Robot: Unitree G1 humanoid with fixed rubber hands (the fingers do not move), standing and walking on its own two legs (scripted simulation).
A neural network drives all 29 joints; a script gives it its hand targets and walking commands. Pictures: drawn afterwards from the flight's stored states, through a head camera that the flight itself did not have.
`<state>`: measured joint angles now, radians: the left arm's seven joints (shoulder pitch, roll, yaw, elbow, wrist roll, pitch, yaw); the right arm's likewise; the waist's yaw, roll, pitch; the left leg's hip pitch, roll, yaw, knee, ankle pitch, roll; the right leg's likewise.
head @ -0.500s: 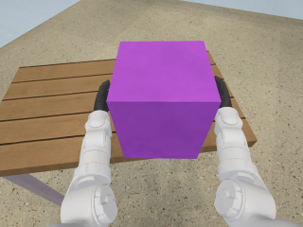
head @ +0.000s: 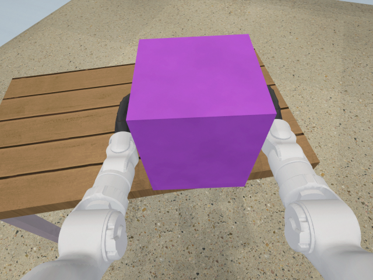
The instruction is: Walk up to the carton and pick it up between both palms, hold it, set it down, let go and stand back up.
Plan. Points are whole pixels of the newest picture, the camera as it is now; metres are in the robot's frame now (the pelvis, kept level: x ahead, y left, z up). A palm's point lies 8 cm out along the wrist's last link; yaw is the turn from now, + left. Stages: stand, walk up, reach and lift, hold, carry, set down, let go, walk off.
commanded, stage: set down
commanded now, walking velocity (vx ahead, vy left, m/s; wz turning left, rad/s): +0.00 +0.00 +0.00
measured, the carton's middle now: (196, 119) +0.46 -0.01 +0.06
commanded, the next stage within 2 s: none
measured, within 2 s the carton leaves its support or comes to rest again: neither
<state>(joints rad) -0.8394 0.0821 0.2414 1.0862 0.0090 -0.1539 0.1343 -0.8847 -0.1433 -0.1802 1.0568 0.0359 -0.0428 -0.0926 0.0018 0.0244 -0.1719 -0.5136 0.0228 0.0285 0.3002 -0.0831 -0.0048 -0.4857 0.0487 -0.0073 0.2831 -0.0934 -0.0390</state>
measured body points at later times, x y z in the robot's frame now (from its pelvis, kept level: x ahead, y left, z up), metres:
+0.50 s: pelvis -0.01 +0.00 -0.01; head +0.06 -0.01 +0.44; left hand +0.44 +0.18 +0.05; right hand +0.45 -0.18 +0.07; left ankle +0.02 +0.12 -0.74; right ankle +0.01 -0.09 -0.74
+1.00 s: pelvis -0.01 +0.00 +0.00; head +0.03 +0.00 +0.44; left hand +0.44 +0.20 +0.18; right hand +0.46 -0.22 +0.17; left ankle +0.02 +0.12 -0.74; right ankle +0.01 -0.09 -0.74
